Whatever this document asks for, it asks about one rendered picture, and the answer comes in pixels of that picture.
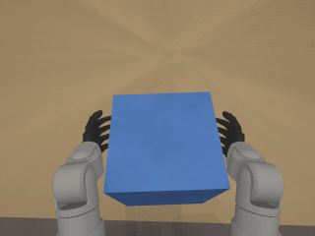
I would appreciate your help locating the robot left forearm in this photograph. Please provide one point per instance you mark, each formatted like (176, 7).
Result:
(75, 192)

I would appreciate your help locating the robot right forearm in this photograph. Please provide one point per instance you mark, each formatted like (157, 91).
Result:
(259, 192)

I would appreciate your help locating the robot left hand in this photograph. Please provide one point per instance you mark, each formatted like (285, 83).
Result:
(93, 131)

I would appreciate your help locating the robot right hand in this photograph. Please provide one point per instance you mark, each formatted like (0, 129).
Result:
(233, 132)

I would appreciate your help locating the carton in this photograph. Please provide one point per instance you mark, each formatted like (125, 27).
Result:
(164, 149)

